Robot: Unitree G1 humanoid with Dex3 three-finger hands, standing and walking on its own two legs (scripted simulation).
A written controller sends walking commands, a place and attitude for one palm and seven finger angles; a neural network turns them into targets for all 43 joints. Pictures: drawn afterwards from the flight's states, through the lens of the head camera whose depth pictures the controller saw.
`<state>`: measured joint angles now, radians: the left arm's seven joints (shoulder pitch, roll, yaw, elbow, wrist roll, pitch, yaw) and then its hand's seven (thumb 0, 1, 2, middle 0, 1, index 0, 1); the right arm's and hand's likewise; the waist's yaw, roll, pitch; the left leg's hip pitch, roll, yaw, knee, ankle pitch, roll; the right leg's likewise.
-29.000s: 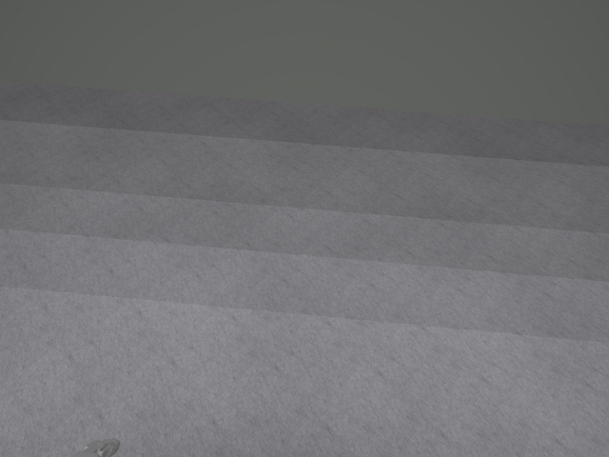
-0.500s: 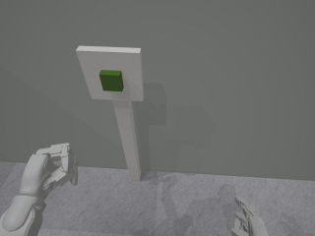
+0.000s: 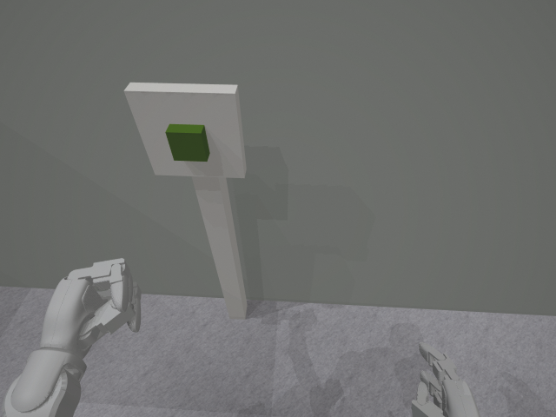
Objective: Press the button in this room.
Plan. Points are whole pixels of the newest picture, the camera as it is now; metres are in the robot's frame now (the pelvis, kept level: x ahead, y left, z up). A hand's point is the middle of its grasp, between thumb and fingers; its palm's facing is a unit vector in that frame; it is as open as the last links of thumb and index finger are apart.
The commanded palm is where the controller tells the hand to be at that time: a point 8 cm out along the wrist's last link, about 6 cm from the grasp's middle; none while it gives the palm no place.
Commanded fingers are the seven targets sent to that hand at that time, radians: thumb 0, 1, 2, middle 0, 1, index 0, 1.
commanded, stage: aim a knuckle at the button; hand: left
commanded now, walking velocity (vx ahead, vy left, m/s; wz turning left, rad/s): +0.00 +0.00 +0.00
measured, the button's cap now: (189, 142) +0.55 +0.21 +0.10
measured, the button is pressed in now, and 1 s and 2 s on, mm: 0 0 0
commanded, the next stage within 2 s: press the button with the knuckle in 1.84 s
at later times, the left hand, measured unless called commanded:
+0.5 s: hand (165, 247) +0.33 +0.19 +0.08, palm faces +0.01 -1.00 -0.03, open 3.1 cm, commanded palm +0.31 +0.25 +0.08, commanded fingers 0.00 0.90 0.90 -1.30 -1.50 -1.30 -1.50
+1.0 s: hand (192, 203) +0.43 +0.18 +0.07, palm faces +0.01 -1.00 -0.01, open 3.1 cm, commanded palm +0.41 +0.23 +0.07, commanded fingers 0.00 0.90 0.90 -1.30 -1.50 -1.30 -1.50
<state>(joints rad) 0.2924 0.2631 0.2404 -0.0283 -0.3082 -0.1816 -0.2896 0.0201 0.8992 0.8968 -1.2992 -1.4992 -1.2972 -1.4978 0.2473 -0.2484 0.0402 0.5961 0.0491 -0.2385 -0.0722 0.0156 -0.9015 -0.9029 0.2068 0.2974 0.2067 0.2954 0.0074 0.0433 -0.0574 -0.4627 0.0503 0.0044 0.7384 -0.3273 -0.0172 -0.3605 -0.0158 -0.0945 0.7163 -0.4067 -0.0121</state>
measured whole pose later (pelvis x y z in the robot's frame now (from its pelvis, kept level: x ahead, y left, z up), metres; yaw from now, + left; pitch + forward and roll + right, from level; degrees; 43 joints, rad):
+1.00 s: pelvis +0.00 +0.01 -0.01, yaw -2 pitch +10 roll -1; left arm -0.55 0.31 0.27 0.81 -0.16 -0.30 -0.16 0.02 0.90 0.90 -1.30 -1.50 -1.30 -1.50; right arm 0.31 -0.25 0.01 0.66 0.03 -0.03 -0.04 0.01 -0.90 -0.90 0.21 0.30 0.21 0.30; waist -0.08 0.01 -0.06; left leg -0.63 0.05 0.04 0.81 -0.35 0.00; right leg -0.55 -0.02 -0.05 0.80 -0.42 0.00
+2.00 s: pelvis +0.00 +0.01 -0.02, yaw -2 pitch +12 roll -2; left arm -0.66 0.32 0.28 0.94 -0.14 -0.37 -0.15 0.02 0.90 0.90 -1.30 -1.50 -1.30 -1.50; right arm 0.31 -0.25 0.01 0.63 0.02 0.04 -0.01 0.01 -0.90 -0.90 0.21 0.30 0.21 0.30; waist -0.09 0.01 -0.09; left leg -0.72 0.06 0.03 0.88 -0.37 0.00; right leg -0.63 -0.01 -0.06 0.85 -0.43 0.00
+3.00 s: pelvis -0.02 +0.02 -0.03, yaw -2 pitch +17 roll -3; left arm -0.97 0.49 0.35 1.25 -0.06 -0.37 -0.14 0.04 0.84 0.95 -1.30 -1.50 -1.30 -1.50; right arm 0.38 -0.26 0.03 0.68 -0.01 0.02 -0.01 0.01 -0.90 -0.90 0.21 0.30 0.21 0.30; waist -0.17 0.02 -0.09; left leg -0.88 0.07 0.00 0.95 -0.37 0.00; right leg -0.77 0.00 -0.08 0.90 -0.43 0.00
